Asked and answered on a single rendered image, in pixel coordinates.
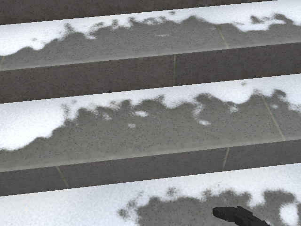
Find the right robot hand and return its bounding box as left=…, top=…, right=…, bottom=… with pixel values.
left=213, top=206, right=270, bottom=226

